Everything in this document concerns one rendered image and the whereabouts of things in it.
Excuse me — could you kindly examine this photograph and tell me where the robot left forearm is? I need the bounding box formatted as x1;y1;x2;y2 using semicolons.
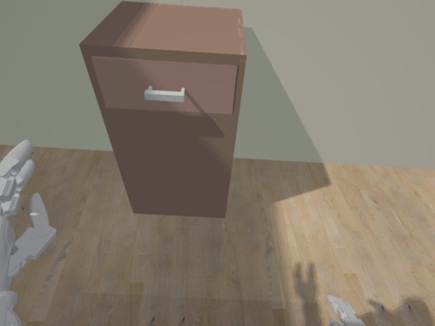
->
0;291;22;326

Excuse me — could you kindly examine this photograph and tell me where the handle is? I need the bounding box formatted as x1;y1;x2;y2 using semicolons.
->
144;86;185;102

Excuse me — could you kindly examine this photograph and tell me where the robot left hand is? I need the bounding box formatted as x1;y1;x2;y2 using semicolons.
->
0;140;56;291

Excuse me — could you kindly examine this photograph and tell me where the cabinet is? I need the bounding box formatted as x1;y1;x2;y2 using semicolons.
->
79;1;247;218

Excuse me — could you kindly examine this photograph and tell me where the robot right hand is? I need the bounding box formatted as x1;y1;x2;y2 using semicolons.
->
327;295;365;326

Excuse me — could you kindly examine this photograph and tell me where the drawer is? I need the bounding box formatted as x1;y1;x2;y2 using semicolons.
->
91;56;237;115

